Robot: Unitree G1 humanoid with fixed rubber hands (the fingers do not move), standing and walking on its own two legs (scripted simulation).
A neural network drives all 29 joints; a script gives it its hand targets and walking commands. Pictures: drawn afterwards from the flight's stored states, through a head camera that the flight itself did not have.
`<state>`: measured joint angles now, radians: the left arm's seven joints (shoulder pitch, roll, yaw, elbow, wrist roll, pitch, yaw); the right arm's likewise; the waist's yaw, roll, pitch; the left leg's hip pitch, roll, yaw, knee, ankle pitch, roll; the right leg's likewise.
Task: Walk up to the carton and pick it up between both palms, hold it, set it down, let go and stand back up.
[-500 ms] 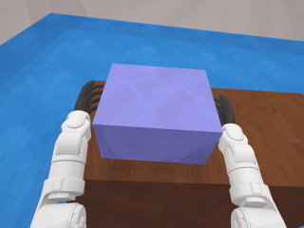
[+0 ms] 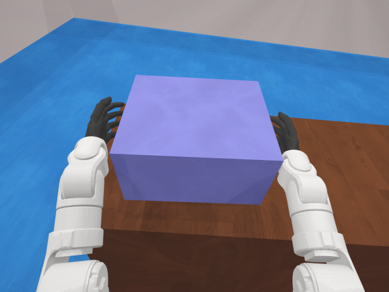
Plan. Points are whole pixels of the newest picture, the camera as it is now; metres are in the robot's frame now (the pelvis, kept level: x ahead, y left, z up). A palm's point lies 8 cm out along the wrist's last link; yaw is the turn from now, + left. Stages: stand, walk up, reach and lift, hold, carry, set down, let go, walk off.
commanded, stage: reach and lift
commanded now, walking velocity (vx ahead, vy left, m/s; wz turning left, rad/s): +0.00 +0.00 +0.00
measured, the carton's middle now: (195, 136) +0.41 -0.01 +0.12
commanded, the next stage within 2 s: hold in 0.24 s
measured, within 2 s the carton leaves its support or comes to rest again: neither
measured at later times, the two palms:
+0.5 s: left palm (98, 135) +0.35 +0.18 +0.17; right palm (292, 150) +0.34 -0.20 +0.15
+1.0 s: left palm (96, 130) +0.35 +0.18 +0.18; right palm (293, 145) +0.34 -0.20 +0.16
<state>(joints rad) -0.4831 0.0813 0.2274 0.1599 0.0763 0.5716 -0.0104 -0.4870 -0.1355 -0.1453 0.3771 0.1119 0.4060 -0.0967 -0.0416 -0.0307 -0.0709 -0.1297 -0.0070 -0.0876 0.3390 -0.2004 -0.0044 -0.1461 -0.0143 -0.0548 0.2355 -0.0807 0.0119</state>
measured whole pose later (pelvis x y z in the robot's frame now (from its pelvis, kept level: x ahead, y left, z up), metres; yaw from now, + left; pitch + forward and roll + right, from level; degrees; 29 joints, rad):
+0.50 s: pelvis -0.01 -0.01 +0.00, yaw -1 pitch -1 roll -1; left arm -0.50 0.06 0.27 0.11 0.10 0.64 -0.04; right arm -0.49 -0.15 -0.12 0.33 0.14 0.47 -0.12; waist -0.02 -0.02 -0.07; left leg -0.11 0.00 -0.07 0.32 -0.19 -0.01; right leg -0.14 0.00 -0.03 0.24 -0.07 0.00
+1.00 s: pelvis +0.00 +0.00 +0.00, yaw -1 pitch -1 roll -1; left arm -0.52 0.05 0.28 0.09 0.13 0.69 -0.04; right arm -0.52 -0.16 -0.13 0.35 0.15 0.49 -0.10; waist -0.03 -0.02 -0.09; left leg -0.11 0.00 -0.07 0.34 -0.20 -0.01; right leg -0.13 0.00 -0.03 0.22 -0.07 0.01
